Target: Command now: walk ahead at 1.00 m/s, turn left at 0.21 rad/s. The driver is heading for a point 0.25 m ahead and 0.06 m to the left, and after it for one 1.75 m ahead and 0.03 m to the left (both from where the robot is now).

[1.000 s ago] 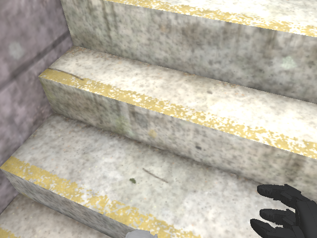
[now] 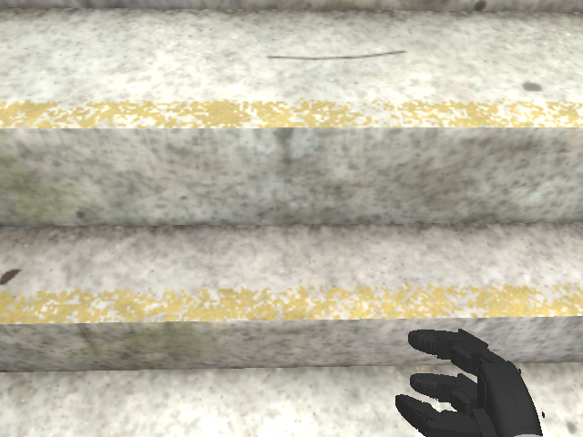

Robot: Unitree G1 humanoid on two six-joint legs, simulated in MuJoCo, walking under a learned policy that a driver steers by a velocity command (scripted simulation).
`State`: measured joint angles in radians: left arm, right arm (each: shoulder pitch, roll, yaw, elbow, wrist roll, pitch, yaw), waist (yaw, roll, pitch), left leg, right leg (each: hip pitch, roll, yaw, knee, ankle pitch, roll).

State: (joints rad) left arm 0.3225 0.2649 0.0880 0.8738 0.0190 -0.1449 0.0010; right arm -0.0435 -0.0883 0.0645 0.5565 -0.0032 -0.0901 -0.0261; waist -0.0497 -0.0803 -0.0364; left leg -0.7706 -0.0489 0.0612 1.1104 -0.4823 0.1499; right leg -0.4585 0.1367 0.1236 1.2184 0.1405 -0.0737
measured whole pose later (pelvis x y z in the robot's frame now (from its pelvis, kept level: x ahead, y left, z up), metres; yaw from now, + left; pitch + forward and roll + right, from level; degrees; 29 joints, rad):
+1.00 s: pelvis +0.58 +0.05 +0.48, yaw -1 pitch +7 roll +2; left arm -0.41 0.30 0.08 0.45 0.04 -0.07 -0.02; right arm 0.57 -0.31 -0.09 1.04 -0.09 -0.17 -0.11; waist -0.14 0.00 -0.01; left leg -0.21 0.02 0.15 0.50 -0.37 0.00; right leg -1.01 0.16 0.07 2.12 -0.63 -0.09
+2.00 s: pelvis +1.14 -0.01 +0.98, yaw +13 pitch +3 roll -3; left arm -0.06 0.05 -0.09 0.48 0.03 -0.07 0.02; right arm 0.44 -0.22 -0.08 0.93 0.00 -0.12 0.01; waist 0.00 0.06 -0.08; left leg -0.25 -0.07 -0.17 0.68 0.05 0.20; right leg -0.85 -0.01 -0.10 1.34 -0.59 -0.07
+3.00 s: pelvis +1.77 +0.09 +1.46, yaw -12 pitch +3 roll -2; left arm 0.43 0.24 0.06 0.89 0.02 -0.04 0.01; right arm 0.05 -0.12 0.02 0.50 -0.10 -0.11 0.01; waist 0.02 0.02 -0.14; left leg -0.93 0.04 -0.13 2.19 -0.18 0.08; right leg -0.43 0.28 0.08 0.90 -0.49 -0.17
